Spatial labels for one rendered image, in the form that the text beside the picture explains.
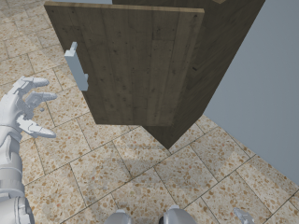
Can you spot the robot right shin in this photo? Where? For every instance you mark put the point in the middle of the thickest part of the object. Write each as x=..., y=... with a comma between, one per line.
x=174, y=206

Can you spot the robot right hand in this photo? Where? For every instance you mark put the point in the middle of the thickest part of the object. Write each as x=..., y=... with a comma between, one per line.
x=245, y=218

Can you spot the robot shin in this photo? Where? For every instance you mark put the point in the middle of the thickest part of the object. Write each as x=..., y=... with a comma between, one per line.
x=174, y=206
x=120, y=211

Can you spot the robot left upper arm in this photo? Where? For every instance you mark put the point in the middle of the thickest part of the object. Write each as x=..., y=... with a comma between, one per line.
x=16, y=210

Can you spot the cupboard door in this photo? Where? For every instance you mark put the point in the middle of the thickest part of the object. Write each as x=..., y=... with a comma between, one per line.
x=136, y=57

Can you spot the robot left hand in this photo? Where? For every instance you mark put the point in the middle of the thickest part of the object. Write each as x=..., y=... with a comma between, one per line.
x=12, y=106

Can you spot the handle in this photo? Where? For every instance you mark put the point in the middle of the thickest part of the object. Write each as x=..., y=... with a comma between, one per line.
x=73, y=62

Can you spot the robot left shin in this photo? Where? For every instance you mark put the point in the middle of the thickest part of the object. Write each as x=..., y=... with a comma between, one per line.
x=120, y=211

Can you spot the robot left forearm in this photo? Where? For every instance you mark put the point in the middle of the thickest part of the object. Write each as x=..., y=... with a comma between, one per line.
x=10, y=164

